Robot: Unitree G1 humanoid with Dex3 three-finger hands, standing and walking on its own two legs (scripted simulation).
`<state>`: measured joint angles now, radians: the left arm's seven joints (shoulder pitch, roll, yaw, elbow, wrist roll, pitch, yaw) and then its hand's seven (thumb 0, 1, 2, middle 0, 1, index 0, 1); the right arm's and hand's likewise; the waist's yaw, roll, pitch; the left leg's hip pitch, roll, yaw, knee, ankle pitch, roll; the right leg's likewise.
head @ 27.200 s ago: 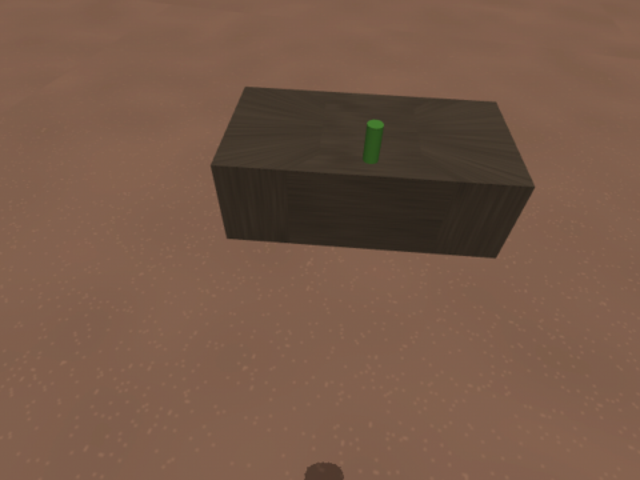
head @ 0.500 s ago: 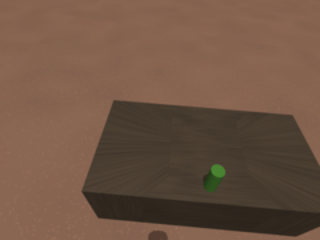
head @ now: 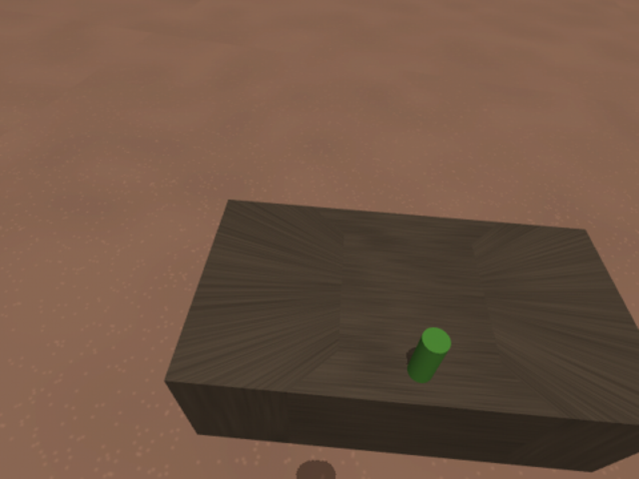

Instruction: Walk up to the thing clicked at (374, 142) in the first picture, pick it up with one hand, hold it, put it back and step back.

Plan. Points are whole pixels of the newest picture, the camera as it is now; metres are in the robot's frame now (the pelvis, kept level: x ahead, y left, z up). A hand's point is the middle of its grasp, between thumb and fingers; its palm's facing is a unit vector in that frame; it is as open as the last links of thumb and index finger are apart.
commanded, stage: stand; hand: right
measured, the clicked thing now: (427, 356) +0.45 -0.24 -0.32
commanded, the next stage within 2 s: step back in 0.48 s
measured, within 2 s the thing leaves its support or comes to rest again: neither
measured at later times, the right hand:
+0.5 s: hand out of the picture +0.07 -0.25 -0.15, palm faces -0.01 +0.94 -0.35, open 7.4 cm
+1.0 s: hand out of the picture +0.02 -0.29 -0.19, palm faces -0.13 +0.92 -0.36, open 7.4 cm
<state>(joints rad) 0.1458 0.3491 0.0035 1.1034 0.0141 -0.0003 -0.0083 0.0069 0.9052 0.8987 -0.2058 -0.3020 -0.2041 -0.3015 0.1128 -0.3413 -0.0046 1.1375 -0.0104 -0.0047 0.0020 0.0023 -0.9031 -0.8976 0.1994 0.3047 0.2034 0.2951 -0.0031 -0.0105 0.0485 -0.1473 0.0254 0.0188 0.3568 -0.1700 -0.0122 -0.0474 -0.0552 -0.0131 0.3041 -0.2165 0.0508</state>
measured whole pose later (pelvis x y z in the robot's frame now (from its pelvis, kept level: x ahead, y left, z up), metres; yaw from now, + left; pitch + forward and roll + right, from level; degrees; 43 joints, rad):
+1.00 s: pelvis -0.09 -0.03 -0.02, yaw +3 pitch +0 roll +1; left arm 0.12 0.34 0.05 0.84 0.03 0.02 0.02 0.01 0.90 0.90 -0.21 -0.30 -0.21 -0.30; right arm 0.11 -0.42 -0.03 0.92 0.00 0.08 -0.01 0.00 -0.91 -0.90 0.20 0.30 0.20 0.29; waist 0.03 0.05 0.19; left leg -0.40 -0.07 -0.11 1.00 -0.50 -0.01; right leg -0.32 -0.04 -0.05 0.61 -0.28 -0.02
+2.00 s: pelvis -0.36 +0.00 -0.02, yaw +1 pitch -2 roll -1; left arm 0.12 0.40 0.08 0.82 0.00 0.06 0.03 0.01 0.90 0.90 -0.21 -0.30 -0.21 -0.30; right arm 0.18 -0.36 -0.03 0.88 -0.04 0.05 0.00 0.00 -0.90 -0.90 0.20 0.30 0.21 0.30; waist -0.01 -0.03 0.16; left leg -0.30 -0.01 -0.02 0.63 -0.30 0.03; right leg -0.51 0.11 0.15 1.20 -0.51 -0.01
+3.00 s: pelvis -0.65 -0.02 -0.02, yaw -2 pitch -2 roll +0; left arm 0.26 0.34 0.05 0.97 0.04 -0.01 -0.01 0.01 0.90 0.90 -0.21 -0.30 -0.21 -0.30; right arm 0.18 -0.41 -0.05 0.94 -0.02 0.03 0.00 0.00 -0.90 -0.90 0.20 0.30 0.20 0.29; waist 0.04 0.03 0.06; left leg -0.38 -0.02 -0.09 0.79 -0.43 -0.01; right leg -0.20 0.02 0.04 0.58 -0.35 -0.01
